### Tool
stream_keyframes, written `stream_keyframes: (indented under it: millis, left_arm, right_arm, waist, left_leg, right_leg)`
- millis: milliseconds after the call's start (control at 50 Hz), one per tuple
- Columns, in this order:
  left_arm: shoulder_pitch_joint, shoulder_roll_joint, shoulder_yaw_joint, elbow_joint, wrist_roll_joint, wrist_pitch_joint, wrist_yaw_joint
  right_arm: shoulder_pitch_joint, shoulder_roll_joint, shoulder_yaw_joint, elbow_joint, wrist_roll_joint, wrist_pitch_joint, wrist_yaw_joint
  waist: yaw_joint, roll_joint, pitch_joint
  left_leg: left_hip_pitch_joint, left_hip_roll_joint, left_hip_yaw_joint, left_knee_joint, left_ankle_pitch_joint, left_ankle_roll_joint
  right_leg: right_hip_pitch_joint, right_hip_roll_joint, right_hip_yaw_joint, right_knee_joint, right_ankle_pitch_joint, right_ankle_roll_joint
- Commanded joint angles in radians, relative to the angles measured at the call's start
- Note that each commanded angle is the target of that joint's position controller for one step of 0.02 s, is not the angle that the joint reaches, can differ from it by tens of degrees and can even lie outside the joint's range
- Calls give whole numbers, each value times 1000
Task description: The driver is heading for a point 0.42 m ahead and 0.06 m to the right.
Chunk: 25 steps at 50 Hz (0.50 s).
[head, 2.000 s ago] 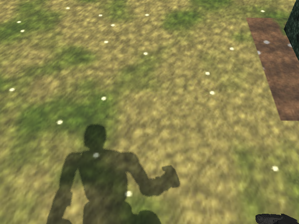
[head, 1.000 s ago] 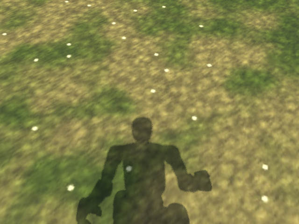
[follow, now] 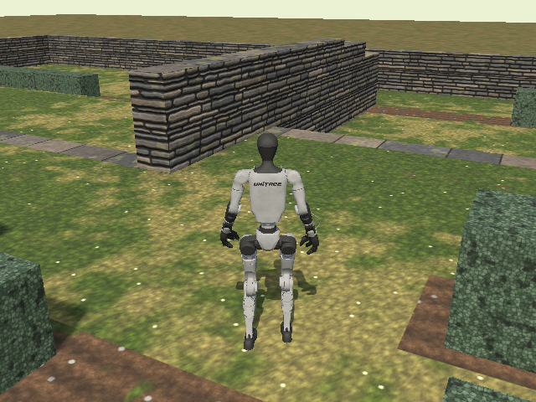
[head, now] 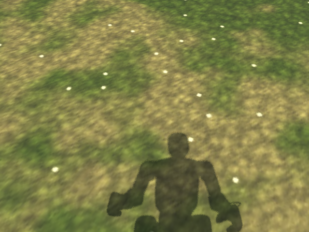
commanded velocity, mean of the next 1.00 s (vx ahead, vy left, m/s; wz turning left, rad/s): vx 0.00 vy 0.00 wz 0.01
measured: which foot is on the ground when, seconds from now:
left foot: down 0.00-1.00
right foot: down 0.00-1.00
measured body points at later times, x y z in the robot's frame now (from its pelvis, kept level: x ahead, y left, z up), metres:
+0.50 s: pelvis -0.01 -0.01 +0.00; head +0.00 -0.01 +0.45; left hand +0.08 +0.26 -0.14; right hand +0.03 -0.27 -0.14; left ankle -0.05 +0.11 -0.74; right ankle +0.03 -0.12 -0.74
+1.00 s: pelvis -0.01 -0.01 +0.00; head +0.00 -0.01 +0.45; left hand +0.05 +0.24 -0.15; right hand -0.01 -0.26 -0.15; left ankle -0.05 +0.11 -0.74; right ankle +0.03 -0.12 -0.74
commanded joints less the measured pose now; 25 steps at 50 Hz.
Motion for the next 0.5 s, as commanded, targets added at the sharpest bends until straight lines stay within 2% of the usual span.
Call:
stream_keyframes:
  millis: [20,280,500]
  left_arm:
    - [-31,124,27,-28,-1,-7,6]
    - [-16,121,22,68,0,5,19]
    - [20,114,15,116,-1,8,27]
  right_arm:
    - [9,-106,-22,-21,0,-14,-6]
    - [21,-98,-10,85,2,-28,-11]
    - [46,-80,1,145,3,-35,-13]
  waist:
    - [6,10,-67]
    - [8,4,-27]
    - [9,5,-10]
  left_leg:
    - [-77,72,-54,-83,271,13]
    - [-90,66,-33,-116,192,7]
    - [-106,59,-16,-125,150,3]
  right_leg:
    - [136,-72,73,-51,263,-43]
    - [125,-50,65,-88,157,-36]
    - [105,-43,67,-104,92,-39]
